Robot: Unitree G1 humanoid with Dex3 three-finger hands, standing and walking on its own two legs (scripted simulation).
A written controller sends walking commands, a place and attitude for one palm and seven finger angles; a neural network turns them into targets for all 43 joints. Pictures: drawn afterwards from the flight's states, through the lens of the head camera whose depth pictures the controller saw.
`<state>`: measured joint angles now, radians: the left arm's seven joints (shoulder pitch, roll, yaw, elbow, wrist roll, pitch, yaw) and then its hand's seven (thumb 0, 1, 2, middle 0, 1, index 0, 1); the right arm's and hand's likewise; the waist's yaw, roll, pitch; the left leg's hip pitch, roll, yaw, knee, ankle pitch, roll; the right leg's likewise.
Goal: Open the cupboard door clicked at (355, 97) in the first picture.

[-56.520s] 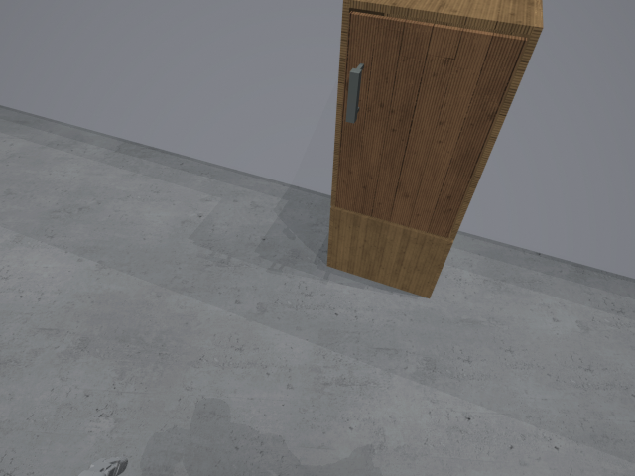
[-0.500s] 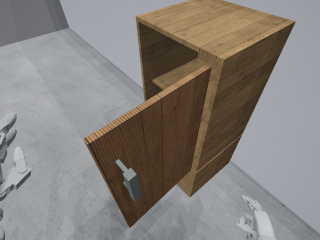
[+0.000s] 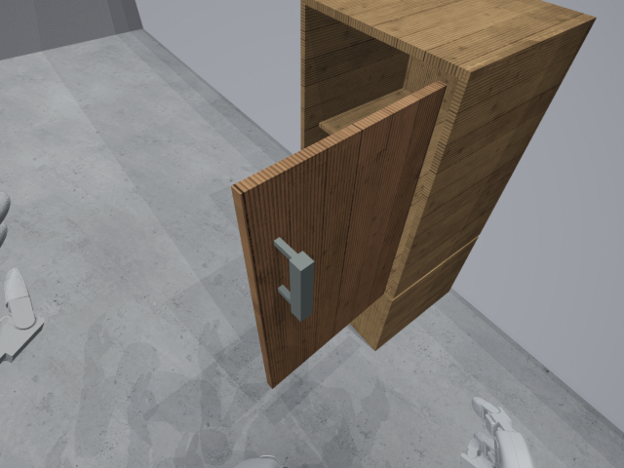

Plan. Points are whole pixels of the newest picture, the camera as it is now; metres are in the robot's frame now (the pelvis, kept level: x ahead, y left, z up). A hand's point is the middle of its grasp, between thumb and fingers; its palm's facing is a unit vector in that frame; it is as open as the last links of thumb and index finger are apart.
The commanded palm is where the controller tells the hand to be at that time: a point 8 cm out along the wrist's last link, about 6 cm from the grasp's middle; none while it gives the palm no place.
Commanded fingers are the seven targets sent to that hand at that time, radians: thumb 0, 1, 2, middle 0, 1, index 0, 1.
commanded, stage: step back with the hand held close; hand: left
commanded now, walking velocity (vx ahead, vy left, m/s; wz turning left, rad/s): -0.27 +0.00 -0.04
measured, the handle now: (292, 279) +0.36 +0.05 +0.03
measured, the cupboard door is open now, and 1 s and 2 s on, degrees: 94 94 94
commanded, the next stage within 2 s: stop stepping back and stand still in 0.30 s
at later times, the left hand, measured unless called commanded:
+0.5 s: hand out of the picture +0.11 +0.26 +0.19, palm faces +0.34 -0.86 -0.38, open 7.4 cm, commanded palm +0.04 +0.31 +0.19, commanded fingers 0.00 0.90 0.90 -0.20 -0.30 -0.20 -0.30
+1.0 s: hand out of the picture +0.04 +0.21 +0.18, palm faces +0.29 -0.83 -0.47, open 7.4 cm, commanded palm -0.02 +0.27 +0.19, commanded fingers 0.00 0.90 0.90 -0.20 -0.30 -0.20 -0.30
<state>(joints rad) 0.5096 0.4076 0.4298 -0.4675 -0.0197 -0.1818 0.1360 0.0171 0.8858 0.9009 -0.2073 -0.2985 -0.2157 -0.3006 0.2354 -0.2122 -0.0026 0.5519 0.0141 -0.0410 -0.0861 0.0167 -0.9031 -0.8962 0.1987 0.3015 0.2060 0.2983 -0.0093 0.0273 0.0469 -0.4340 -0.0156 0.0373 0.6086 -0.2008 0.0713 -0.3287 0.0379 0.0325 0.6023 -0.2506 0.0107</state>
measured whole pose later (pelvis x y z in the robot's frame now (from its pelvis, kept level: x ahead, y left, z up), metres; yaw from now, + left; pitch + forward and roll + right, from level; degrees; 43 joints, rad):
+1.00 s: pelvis -0.19 -0.01 +0.01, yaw -6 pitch -2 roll +1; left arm 0.56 0.43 0.40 -0.50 -0.03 -0.18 0.15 0.02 0.89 0.90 -0.20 -0.30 -0.21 -0.30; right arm 0.25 -0.18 0.00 0.61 0.00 -0.12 -0.06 0.02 -0.90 -0.90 0.20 0.30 0.20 0.30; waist -0.05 -0.03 0.00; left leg -0.36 0.01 0.04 0.63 -0.30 0.02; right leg -0.23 0.03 -0.07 0.58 -0.33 -0.06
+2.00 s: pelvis -0.20 +0.03 +0.02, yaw -6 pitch -1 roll -1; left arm 0.55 0.40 0.40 -0.46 -0.04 -0.20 0.15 0.02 0.89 0.90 -0.21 -0.30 -0.21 -0.30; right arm 0.23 -0.20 0.01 0.63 -0.01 -0.12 -0.08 0.02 -0.90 -0.90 0.20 0.30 0.21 0.30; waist 0.00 0.01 0.03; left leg -0.26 0.03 0.07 0.42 -0.14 0.03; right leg -0.17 0.01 -0.06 0.37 -0.19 -0.01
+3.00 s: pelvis -0.19 +0.01 +0.02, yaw -4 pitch -2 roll +0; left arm 0.29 0.11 0.01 1.14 0.01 0.00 0.03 0.01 0.91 0.90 -0.20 -0.30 -0.20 -0.30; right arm 0.30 -0.10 0.01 1.15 -0.03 0.02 -0.03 0.01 -0.91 -0.90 0.20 0.30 0.20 0.30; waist 0.00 0.01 0.03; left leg -0.24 0.02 0.04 0.44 -0.17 0.00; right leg -0.16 0.00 -0.10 0.45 -0.26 -0.04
